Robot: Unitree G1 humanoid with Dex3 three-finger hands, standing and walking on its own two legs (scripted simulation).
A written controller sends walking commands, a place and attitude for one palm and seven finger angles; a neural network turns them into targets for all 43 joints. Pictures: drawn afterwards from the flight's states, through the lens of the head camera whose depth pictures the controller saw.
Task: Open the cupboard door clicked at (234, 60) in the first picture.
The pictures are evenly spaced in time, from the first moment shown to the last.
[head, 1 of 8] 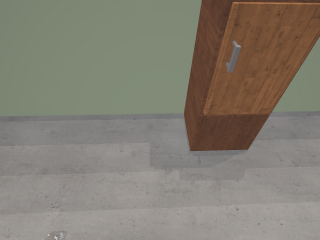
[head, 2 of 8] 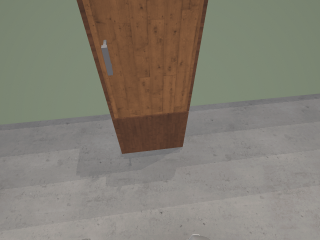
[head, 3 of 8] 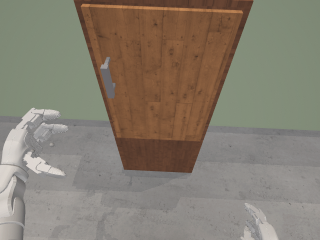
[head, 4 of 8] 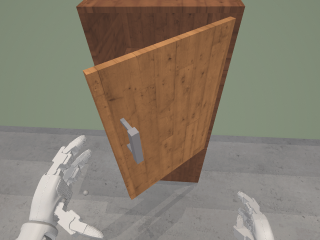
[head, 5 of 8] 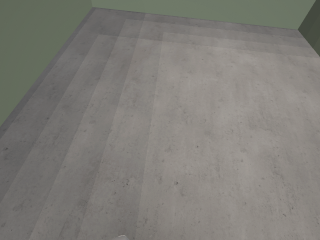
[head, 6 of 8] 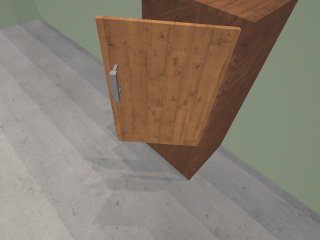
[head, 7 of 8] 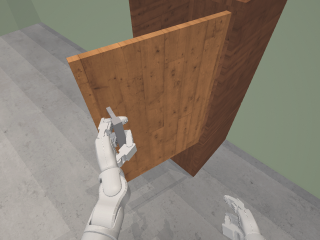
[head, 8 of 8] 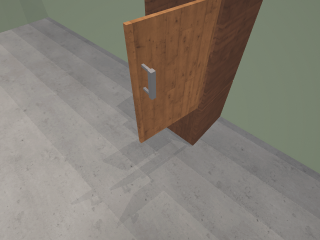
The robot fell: no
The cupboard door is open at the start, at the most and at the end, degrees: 0 80 80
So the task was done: yes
